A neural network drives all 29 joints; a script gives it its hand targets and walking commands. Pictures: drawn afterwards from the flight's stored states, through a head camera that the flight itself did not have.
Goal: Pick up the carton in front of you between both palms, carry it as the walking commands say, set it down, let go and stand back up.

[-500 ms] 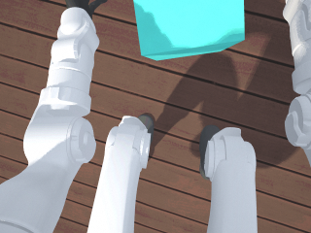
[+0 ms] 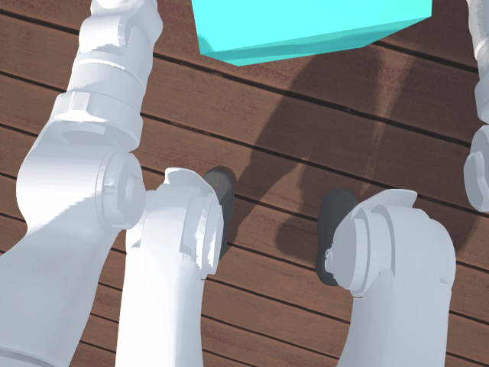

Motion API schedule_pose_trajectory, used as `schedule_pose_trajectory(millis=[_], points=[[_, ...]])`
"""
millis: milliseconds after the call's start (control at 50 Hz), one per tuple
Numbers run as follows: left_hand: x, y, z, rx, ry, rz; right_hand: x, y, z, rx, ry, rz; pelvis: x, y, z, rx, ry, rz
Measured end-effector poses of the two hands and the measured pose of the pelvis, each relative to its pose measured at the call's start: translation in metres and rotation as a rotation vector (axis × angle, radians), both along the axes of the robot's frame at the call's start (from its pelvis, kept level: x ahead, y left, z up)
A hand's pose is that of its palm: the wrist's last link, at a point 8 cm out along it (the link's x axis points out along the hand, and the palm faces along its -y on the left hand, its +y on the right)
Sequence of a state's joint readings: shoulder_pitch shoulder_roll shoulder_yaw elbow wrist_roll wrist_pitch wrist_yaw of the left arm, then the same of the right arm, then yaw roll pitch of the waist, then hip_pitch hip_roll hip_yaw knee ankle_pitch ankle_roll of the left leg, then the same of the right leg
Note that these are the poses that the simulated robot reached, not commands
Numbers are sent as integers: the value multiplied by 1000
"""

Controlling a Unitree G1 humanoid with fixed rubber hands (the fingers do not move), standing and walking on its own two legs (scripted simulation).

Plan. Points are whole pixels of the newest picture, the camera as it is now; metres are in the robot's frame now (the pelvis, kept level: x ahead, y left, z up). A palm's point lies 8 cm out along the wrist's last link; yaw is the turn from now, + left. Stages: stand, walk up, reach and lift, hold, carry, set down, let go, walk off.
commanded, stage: reach and lift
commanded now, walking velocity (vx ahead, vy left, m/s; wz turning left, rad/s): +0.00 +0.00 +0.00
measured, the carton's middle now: out of the picture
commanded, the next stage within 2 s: none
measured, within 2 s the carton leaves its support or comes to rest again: leaves its support in 0.68 s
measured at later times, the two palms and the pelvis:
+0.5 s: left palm out of the picture +0.55 +0.16 -0.17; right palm out of the picture +0.58 -0.15 -0.17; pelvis -0.01 +0.00 +0.00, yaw +0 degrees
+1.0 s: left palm out of the picture +0.51 +0.14 -0.01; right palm out of the picture +0.53 -0.16 -0.01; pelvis -0.01 +0.01 +0.07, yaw -3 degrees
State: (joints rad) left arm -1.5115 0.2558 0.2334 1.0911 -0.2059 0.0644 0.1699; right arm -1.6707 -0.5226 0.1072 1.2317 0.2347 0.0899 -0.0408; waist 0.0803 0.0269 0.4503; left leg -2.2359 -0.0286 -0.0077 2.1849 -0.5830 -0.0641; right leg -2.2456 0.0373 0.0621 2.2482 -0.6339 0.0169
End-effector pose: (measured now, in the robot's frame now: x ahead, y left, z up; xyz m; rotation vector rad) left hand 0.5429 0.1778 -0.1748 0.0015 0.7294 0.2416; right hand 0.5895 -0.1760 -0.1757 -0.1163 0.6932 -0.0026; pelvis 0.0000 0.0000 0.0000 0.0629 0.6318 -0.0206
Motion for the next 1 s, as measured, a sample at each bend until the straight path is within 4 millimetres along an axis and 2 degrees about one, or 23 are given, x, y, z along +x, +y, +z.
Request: schedule_pose_trajectory(millis=[200,320,500,600,680,760,920,1000], points=[[-6,-5,6,-6,4,-12,-7,10,6,11,17,7,-7,-1,3,1,4,0],[-3,-26,5,-33,-3,-36,-9,25,5,19,22,33,-11,-1,7,-2,-15,-2],[2,-22,7,-40,28,-47,-7,28,7,28,51,53,-7,-2,1,1,-28,-3],[4,-21,9,-38,43,-49,-12,28,5,53,48,42,0,-3,-2,0,-9,-3],[2,-24,19,-30,34,-28,-20,28,9,41,48,14,3,-3,0,-2,15,-7],[-6,-30,42,-27,7,10,-30,26,33,35,30,-10,3,-1,9,-7,26,-14],[-26,-37,126,-59,-36,-4,-51,18,131,66,-6,-78,-5,6,44,-15,77,-32],[-36,-38,163,-52,-19,-18,-63,17,170,60,9,-86,-11,8,66,-16,99,-37]])
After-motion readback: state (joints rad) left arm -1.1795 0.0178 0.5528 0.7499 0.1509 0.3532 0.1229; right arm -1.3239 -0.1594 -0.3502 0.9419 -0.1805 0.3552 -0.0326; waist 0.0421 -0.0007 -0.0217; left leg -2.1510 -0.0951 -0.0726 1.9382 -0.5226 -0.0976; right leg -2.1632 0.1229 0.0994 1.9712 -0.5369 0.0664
